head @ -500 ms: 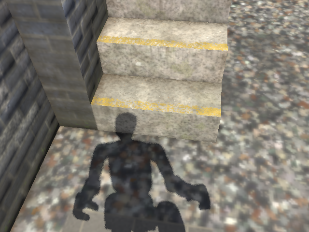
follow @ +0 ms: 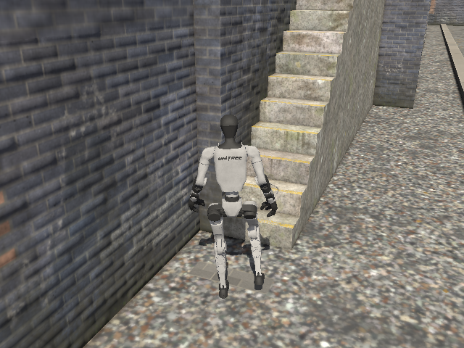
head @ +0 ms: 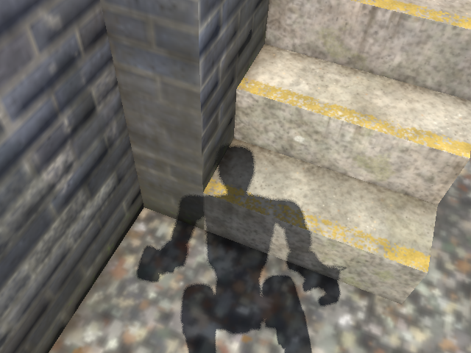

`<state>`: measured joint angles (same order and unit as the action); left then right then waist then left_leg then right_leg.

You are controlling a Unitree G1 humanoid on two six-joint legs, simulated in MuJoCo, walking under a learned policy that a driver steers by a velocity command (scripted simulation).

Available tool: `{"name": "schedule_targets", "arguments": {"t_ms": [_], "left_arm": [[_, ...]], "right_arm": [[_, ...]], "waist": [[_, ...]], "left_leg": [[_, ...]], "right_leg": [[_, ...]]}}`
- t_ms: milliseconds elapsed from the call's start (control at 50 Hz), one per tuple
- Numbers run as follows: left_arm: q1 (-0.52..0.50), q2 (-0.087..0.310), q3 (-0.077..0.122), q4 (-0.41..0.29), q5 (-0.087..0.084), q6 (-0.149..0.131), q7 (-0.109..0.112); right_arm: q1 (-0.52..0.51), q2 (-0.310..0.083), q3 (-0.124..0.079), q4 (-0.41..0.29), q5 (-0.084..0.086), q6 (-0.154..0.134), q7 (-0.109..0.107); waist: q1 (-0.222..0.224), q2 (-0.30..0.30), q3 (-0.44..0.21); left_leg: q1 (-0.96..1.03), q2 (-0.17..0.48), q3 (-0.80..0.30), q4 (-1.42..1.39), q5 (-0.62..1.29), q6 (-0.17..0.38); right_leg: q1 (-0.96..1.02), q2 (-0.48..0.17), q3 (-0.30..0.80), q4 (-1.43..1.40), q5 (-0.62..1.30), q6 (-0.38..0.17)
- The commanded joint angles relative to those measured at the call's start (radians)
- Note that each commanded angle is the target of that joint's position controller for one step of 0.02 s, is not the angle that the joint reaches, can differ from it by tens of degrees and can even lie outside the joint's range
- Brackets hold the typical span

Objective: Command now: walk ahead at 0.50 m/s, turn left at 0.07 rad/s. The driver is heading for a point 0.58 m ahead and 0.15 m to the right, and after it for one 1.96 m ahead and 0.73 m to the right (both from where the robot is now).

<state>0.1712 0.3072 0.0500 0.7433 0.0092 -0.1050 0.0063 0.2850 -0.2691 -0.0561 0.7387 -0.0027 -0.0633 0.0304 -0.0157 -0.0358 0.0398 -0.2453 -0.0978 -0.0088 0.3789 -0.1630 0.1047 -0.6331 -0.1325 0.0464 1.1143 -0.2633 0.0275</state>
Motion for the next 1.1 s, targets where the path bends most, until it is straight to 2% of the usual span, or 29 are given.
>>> {"name": "schedule_targets", "arguments": {"t_ms": [20,40,120,200,260,300,320,340,360,380,400,440,480,540,580,660,720,740,800,820,840,860,880,900,920,940,960,1020,1100], "left_arm": [[0.031,0.062,0.012,-0.043,0.001,0.01,-0.008],[0.017,0.017,-0.006,-0.038,0.085,0.044,-0.039],[-0.077,0.029,-0.003,-0.058,0.043,0.059,-0.069],[-0.172,0.056,-0.001,-0.084,0.031,0.044,-0.084],[-0.16,0.048,-0.008,-0.074,0.038,0.036,-0.081],[-0.077,0.059,-0.003,-0.042,0.051,0.038,-0.069],[0.029,0.078,0.005,-0.011,0.055,0.031,-0.063],[0.199,0.098,0.015,0.04,0.066,0.018,-0.061],[0.295,0.237,0.06,0.039,0.077,0.015,-0.051],[0.248,0.23,0.066,0.044,0.032,0.022,-0.042],[0.207,0.22,0.064,0.049,0.002,0.024,-0.03],[0.147,0.135,0.042,0.032,-0.012,0.043,-0.007],[0.081,0.092,0.019,0.022,-0.015,0.057,-0.004],[0.075,0.15,0.034,0.029,-0.001,0.058,-0.009],[0.079,0.152,0.038,0.026,0.009,0.06,-0.006],[0.119,0.153,0.045,0.028,0.008,0.079,0.01],[0.106,0.161,0.051,0.009,0.024,0.105,0.018],[0.07,0.161,0.056,-0.015,0.024,0.117,0.013],[0.044,0.157,0.056,-0.029,0.016,0.113,0.01],[0.013,0.15,0.052,-0.037,0.008,0.113,0.013],[0.013,0.112,0.039,-0.048,-0.005,0.108,0.015],[0.082,0.021,0.011,-0.058,-0.011,0.102,0.016],[0.126,0.112,0.035,-0.031,0.014,0.117,0.019],[0.041,0.164,0.056,-0.068,-0.036,0.118,0.024],[0.039,0.162,0.056,-0.05,-0.047,0.126,0.023],[0.042,0.125,0.049,-0.031,-0.039,0.14,0.028],[0.034,0.104,0.042,-0.022,-0.023,0.156,0.033],[-0.013,0.025,0.013,-0.042,-0.012,0.173,0.035],[-0.019,0.045,0.014,-0.018,-0.018,0.176,0.025]], "right_arm": [[0.003,-0.134,-0.023,-0.045,-0.007,-0.026,-0.021],[0.074,-0.131,-0.03,0.009,-0.015,-0.024,-0.007],[0.099,-0.116,-0.028,0.043,-0.018,-0.04,-0.004],[0.103,-0.132,-0.04,0.08,-0.028,-0.056,-0.034],[0.084,-0.131,-0.041,0.098,-0.036,-0.062,-0.044],[0.092,-0.122,-0.031,0.114,-0.031,-0.067,-0.045],[0.097,-0.145,-0.033,0.12,-0.033,-0.058,-0.048],[0.079,-0.141,-0.025,0.112,-0.024,-0.049,-0.054],[0.134,-0.075,0.002,0.043,0.018,-0.05,-0.047],[0.093,-0.107,-0.006,0.051,-0.001,-0.051,-0.049],[0.047,-0.11,-0.002,0.051,-0.01,-0.043,-0.057],[-0.003,-0.086,0.018,0.038,-0.017,-0.04,-0.059],[-0.006,-0.091,0.021,0.033,-0.044,-0.006,-0.06],[0.031,-0.074,0.027,0.038,-0.04,0.034,-0.065],[0.015,-0.056,0.034,0.038,-0.036,0.05,-0.07],[-0.098,-0.078,0.031,0.015,-0.033,0.072,-0.07],[-0.157,-0.089,0.031,0.001,-0.025,0.072,-0.069],[-0.161,-0.078,0.035,-0.004,-0.024,0.073,-0.08],[-0.121,-0.105,0.034,-0.01,-0.011,0.065,-0.106],[-0.068,-0.106,0.033,-0.001,-0.018,0.054,-0.109],[-0.024,-0.124,0.032,0.004,-0.034,0.039,-0.116],[-0.082,-0.18,0.027,-0.025,-0.044,0.037,-0.121],[-0.02,-0.189,0.012,0.001,-0.027,0.051,-0.114],[-0.023,-0.187,0.011,-0.011,-0.048,0.028,-0.101],[-0.066,-0.155,0.015,-0.01,-0.041,0.014,-0.096],[-0.102,-0.142,0.017,-0.014,-0.027,0.01,-0.094],[-0.116,-0.131,0.017,-0.019,-0.019,0.003,-0.085],[-0.138,-0.098,0.031,-0.012,-0.03,-0.002,-0.073],[-0.114,-0.141,0.025,-0.006,-0.018,-0.003,-0.057]], "waist": [[0.014,0.084,-0.061],[0.007,0.062,-0.029],[-0.036,0.117,0.007],[-0.038,0.097,0.066],[-0.019,0.108,0.057],[0.017,0.133,-0.03],[0.059,0.138,-0.101],[0.139,0.105,-0.203],[0.123,-0.121,-0.349],[0.108,-0.151,-0.405],[0.081,-0.039,-0.335],[0.043,0.069,-0.168],[-0.01,0.054,-0.107],[-0.038,-0.012,-0.149],[-0.029,-0.06,-0.155],[0.025,-0.056,-0.164],[0.044,-0.059,-0.122],[0.037,-0.072,-0.116],[0.019,-0.087,-0.085],[-0.018,-0.072,-0.09],[-0.028,0.019,-0.117],[0.031,0.228,-0.139],[0.014,0.267,-0.199],[-0.014,0.181,-0.194],[-0.001,0.137,-0.159],[0.015,0.109,-0.132],[0.01,0.117,-0.114],[0.014,0.179,-0.119],[0.001,0.218,-0.107]], "left_leg": [[0.059,0.264,-0.159,-0.205,0.281,0.155],[0.058,0.224,-0.099,-0.239,0.282,0.104],[0.161,0.245,-0.046,-0.276,0.207,0.042],[0.293,0.316,-0.011,-0.323,0.152,0.042],[0.355,0.326,0.06,-0.218,0.43,0.016],[0.368,0.321,0.098,0.003,0.876,-0.006],[0.375,0.317,0.113,0.191,0.985,-0.012],[0.272,0.287,0.141,0.446,0.861,-0.031],[-0.144,0.159,0.182,0.856,0.448,-0.084],[-0.337,-0.004,0.075,1.072,-0.343,-0.097],[-0.364,0.076,-0.046,1.115,-0.252,-0.082],[-0.356,0.145,-0.048,0.949,-0.203,-0.081],[-0.258,0.138,-0.029,0.812,-0.189,-0.101],[-0.204,0.09,0.008,0.654,-0.156,-0.122],[-0.215,0.091,0.008,0.542,-0.114,-0.133],[-0.235,0.104,-0.02,0.449,-0.05,-0.137],[-0.227,0.088,-0.026,0.386,-0.078,-0.135],[-0.22,0.086,-0.027,0.359,-0.103,-0.132],[-0.12,0.08,-0.042,0.184,-0.121,-0.119],[-0.023,0.104,-0.052,0.055,-0.041,-0.101],[0.122,0.221,-0.142,-0.044,0.11,-0.063],[0.248,0.459,-0.384,-0.085,0.505,0.046],[0.208,0.56,-0.485,-0.042,0.785,0.208],[0.194,0.551,-0.486,-0.059,0.598,0.217],[0.186,0.465,-0.352,-0.038,0.504,0.156],[0.168,0.386,-0.261,-0.035,0.418,0.1],[0.147,0.356,-0.201,-0.041,0.396,0.082],[0.077,0.3,-0.108,-0.058,0.426,0.089],[0.036,0.292,-0.127,-0.054,0.203,0.073]], "right_leg": [[-0.055,-0.027,-0.005,-0.091,0.161,0.008],[-0.027,-0.003,-0.067,-0.185,0.219,-0.008],[-0.04,0.032,-0.048,-0.371,0.389,-0.051],[-0.085,0.063,-0.006,-0.489,0.347,-0.083],[-0.013,0.099,-0.083,-0.57,0.227,-0.126],[0.131,0.176,-0.15,-0.573,0.118,-0.176],[0.228,0.218,-0.159,-0.6,0.061,-0.205],[0.442,0.189,-0.099,-0.668,0.152,-0.245],[0.85,-0.1,0.322,-0.605,0.3,-0.396],[0.926,-0.229,0.643,-0.71,0.701,-0.457],[0.852,-0.186,0.477,-0.687,0.917,-0.433],[0.656,-0.125,0.286,-0.722,1.018,-0.356],[0.494,-0.043,0.204,-0.767,1.001,-0.299],[0.459,0.017,0.141,-0.745,1.095,-0.256],[0.468,0.028,0.146,-0.718,1.05,-0.236],[0.484,0.005,0.244,-0.68,0.844,-0.197],[0.46,0.006,0.318,-0.666,0.722,-0.188],[0.463,-0.004,0.346,-0.646,0.706,-0.183],[0.456,0.022,0.429,-0.612,0.605,-0.155],[0.422,0.052,0.418,-0.578,0.511,-0.123],[0.341,0.099,0.368,-0.488,0.332,-0.08],[0.196,0.236,0.196,-0.305,-0.153,-0.033],[0.19,0.301,0.077,-0.056,-0.441,-0.012],[0.133,0.242,0.159,0.082,-0.405,0.03],[0.107,0.229,0.172,0.113,-0.325,0.039],[0.107,0.222,0.161,0.079,-0.276,0.053],[0.127,0.204,0.155,0.009,-0.233,0.068],[0.297,0.19,0.068,-0.243,-0.191,0.092],[0.476,0.176,-0.005,-0.638,0.032,0.038]]}}
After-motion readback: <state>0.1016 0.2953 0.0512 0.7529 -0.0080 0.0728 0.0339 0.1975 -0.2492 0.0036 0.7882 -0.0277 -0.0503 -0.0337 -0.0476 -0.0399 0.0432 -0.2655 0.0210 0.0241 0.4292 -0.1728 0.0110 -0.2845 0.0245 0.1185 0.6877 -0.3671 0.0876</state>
